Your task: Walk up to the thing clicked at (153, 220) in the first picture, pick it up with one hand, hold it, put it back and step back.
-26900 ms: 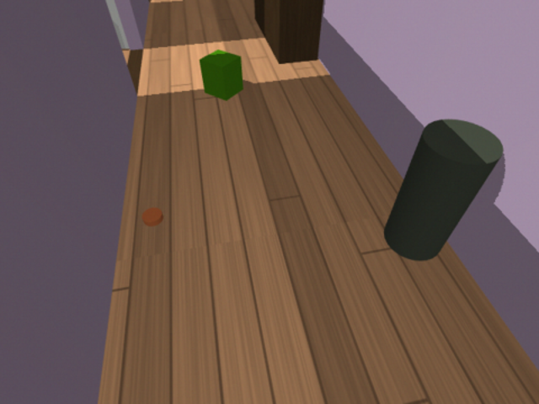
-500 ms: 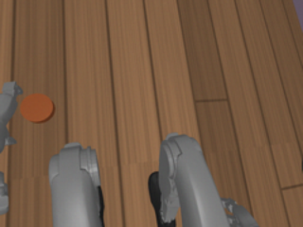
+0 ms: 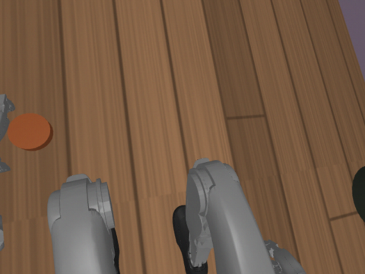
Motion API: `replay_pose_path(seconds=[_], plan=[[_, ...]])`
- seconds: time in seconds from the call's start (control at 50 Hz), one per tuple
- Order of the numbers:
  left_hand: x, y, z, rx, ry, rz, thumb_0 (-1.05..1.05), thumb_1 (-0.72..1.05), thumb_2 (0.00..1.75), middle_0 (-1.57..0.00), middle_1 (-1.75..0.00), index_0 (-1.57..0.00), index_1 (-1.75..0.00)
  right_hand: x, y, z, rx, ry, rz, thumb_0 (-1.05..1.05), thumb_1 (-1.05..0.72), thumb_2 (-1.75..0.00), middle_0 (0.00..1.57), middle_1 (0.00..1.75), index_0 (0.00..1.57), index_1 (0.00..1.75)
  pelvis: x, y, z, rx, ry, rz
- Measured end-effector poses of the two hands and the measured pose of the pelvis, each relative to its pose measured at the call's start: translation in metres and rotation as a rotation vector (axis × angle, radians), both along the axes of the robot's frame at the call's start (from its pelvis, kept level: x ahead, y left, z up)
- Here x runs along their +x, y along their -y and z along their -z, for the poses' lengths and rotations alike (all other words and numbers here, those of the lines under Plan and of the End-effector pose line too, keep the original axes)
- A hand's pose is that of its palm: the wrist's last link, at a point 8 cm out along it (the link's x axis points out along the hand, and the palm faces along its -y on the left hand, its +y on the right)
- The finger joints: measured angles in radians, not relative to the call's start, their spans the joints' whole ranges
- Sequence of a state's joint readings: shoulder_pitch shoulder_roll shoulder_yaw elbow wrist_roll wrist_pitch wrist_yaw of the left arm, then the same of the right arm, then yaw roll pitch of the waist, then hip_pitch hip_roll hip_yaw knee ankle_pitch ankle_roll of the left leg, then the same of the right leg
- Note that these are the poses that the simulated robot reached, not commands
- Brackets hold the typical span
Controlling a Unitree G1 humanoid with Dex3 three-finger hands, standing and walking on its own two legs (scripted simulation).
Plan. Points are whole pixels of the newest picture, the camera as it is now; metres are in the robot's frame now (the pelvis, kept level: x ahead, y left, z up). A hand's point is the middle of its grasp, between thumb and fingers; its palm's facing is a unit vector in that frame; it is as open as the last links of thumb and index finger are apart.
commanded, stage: rise first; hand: left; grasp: from above
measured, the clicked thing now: (31, 132) +0.45 +0.33 -0.30
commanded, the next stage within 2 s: approach in 0.92 s
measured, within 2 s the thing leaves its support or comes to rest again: neither
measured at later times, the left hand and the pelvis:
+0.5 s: hand out of the picture +0.41 +0.36 -0.19, palm faces -0.45 -0.13 -0.89, open 14.0 cm; pelvis +0.00 +0.00 +0.00, yaw +0 degrees
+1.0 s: hand out of the picture +0.41 +0.36 -0.18, palm faces -0.44 -0.12 -0.89, open 14.0 cm; pelvis +0.00 +0.00 +0.00, yaw +0 degrees
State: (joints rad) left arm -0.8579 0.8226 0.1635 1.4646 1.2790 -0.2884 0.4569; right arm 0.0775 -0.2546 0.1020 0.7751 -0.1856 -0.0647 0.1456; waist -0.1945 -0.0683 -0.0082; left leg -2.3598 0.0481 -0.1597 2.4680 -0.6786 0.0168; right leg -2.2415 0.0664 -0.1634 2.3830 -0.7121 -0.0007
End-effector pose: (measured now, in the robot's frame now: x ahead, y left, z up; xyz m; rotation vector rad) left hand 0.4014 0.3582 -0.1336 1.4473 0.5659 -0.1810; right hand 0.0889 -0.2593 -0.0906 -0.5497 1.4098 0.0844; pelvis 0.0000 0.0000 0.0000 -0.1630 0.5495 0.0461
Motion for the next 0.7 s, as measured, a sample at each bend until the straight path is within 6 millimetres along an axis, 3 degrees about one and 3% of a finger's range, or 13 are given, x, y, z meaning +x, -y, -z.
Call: replay_pose_path(seconds=[0.7], plan=[[0.01,-0.003,-0.003,0.005,-0.01,0.004,0.0,-0.52,0.99,-0.08,-1.07,-0.09,-1.06,-0.005,-0.001,-0.005,0.003,-0.004,-0.015,0.0,-0.91,-0.9,0.21,0.29,0.2,0.3,-0.001,0.0,0.0,-0.008,0.004,0.002]])
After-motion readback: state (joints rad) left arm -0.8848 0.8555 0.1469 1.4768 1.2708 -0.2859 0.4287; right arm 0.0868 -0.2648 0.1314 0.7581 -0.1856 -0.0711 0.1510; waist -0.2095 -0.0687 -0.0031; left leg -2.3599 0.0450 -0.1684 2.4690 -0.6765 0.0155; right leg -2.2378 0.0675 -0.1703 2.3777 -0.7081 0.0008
